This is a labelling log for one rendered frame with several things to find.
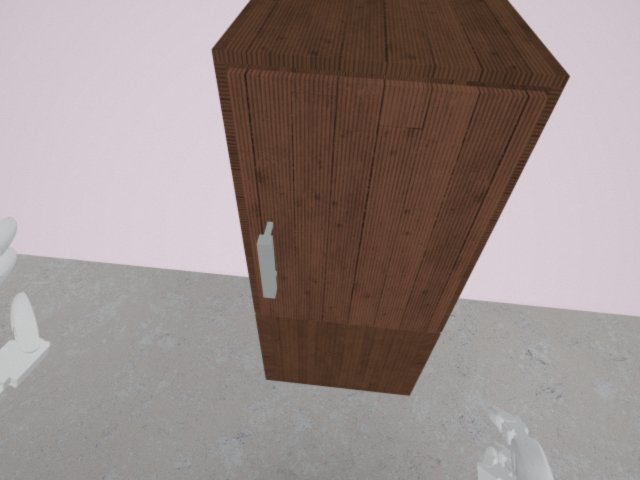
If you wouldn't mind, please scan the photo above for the handle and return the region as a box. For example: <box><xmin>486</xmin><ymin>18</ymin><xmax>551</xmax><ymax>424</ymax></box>
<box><xmin>257</xmin><ymin>222</ymin><xmax>277</xmax><ymax>299</ymax></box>

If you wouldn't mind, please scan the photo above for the robot right hand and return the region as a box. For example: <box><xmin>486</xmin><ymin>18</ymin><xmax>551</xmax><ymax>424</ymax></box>
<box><xmin>477</xmin><ymin>406</ymin><xmax>554</xmax><ymax>480</ymax></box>

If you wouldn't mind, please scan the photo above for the robot left hand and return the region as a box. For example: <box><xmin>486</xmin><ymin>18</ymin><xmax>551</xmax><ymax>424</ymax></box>
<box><xmin>0</xmin><ymin>217</ymin><xmax>50</xmax><ymax>394</ymax></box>

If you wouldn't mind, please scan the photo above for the cupboard door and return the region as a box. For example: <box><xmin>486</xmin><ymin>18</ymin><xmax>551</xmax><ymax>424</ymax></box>
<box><xmin>226</xmin><ymin>68</ymin><xmax>549</xmax><ymax>333</ymax></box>

